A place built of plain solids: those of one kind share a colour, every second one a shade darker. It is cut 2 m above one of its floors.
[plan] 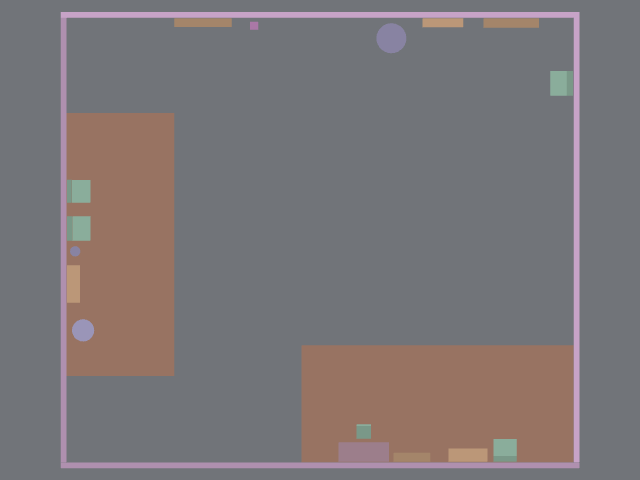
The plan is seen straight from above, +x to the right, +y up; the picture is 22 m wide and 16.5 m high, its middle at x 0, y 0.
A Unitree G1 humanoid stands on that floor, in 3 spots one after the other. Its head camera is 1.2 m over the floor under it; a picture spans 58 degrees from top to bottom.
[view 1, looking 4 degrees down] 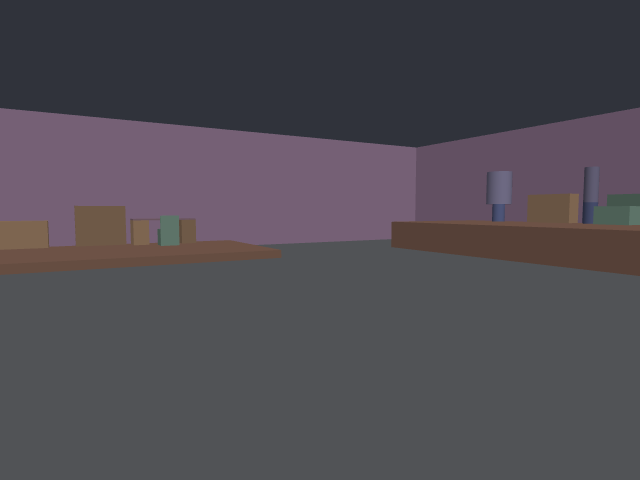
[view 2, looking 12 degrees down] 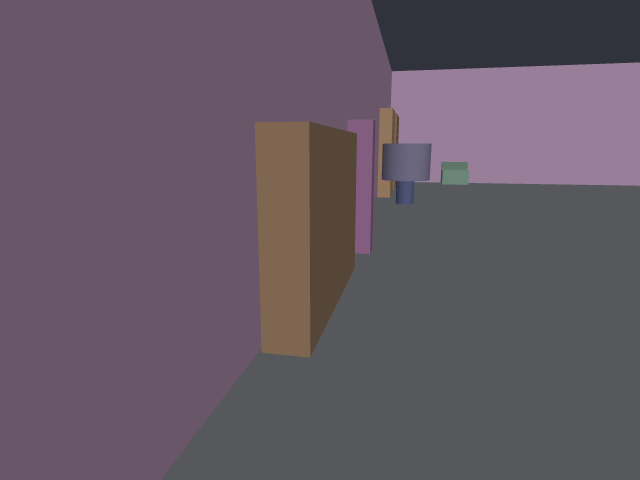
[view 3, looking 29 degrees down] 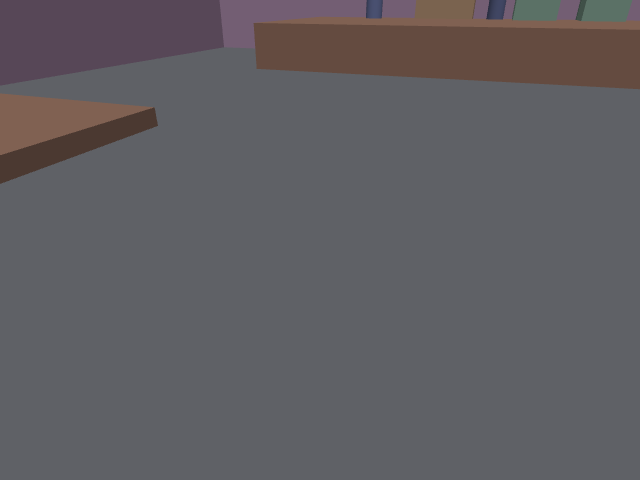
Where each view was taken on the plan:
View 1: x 3.91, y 6.19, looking -120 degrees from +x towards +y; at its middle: wall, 16.01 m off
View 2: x -7.28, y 6.78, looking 12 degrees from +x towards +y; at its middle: case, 2.66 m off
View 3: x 3.20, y -0.34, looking -160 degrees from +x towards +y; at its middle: ground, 2.48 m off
